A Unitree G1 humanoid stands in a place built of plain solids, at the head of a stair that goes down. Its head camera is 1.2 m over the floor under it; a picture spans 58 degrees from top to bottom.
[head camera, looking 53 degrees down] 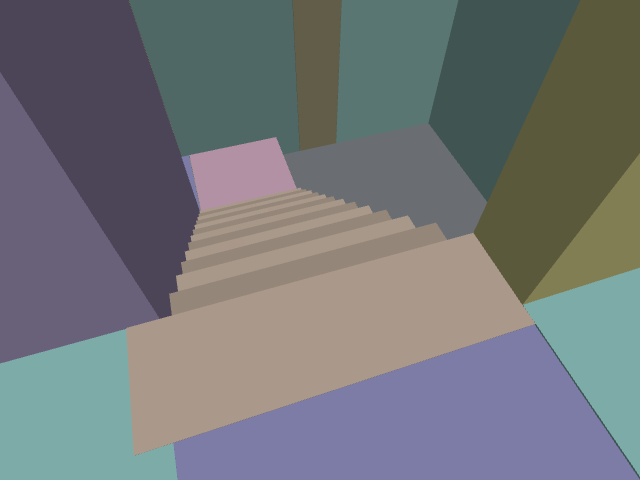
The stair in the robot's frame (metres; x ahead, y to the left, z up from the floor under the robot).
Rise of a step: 0.18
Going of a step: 0.20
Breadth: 1.18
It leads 18 degrees to the left of straight ahead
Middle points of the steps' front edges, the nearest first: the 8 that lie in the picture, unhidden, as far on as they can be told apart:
0.75 0.02 0.00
0.95 0.08 -0.18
1.14 0.15 -0.36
1.33 0.21 -0.54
1.52 0.27 -0.72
1.72 0.33 -0.90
1.91 0.40 -1.08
2.10 0.46 -1.26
